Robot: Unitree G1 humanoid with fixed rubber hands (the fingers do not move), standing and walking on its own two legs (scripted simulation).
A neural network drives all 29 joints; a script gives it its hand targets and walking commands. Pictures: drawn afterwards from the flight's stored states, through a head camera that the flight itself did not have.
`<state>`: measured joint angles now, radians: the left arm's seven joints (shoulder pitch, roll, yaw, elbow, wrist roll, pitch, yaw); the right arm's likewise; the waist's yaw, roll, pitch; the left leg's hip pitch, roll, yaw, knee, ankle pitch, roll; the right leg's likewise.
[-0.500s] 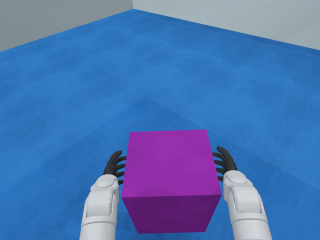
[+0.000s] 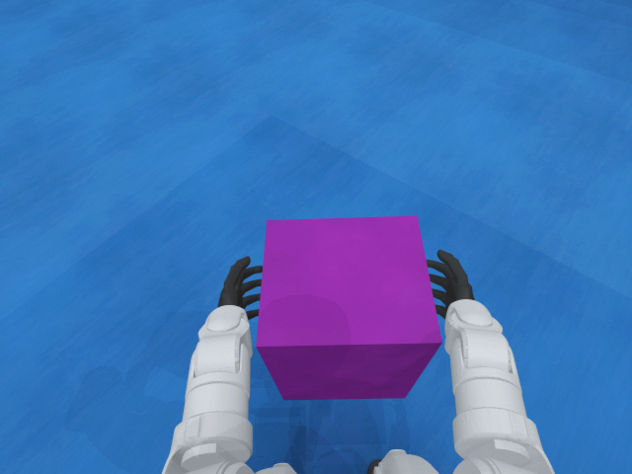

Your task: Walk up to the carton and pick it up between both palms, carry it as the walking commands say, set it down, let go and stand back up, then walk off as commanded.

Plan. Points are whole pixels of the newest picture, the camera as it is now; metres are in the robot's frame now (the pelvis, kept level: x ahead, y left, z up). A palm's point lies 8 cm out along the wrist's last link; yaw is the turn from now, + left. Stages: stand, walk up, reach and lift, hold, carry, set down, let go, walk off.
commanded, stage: set down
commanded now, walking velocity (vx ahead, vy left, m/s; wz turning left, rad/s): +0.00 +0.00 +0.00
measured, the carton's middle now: (343, 318) +0.35 -0.02 -0.10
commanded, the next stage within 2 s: none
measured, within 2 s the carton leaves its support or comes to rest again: neither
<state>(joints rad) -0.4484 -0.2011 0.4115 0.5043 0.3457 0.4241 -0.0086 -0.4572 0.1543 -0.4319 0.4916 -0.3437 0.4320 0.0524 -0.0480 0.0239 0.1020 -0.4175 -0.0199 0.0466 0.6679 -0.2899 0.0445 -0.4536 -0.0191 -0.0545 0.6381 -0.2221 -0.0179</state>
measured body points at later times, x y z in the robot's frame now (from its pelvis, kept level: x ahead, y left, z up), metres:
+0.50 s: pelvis -0.01 -0.01 -0.06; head +0.15 -0.03 +0.36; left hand +0.38 +0.12 -0.12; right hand +0.36 -0.19 -0.12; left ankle +0.04 +0.09 -0.72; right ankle +0.07 -0.11 -0.72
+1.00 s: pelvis -0.03 -0.01 -0.14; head +0.17 -0.03 +0.27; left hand +0.41 +0.11 -0.19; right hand +0.38 -0.19 -0.20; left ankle +0.04 +0.09 -0.72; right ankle +0.07 -0.12 -0.72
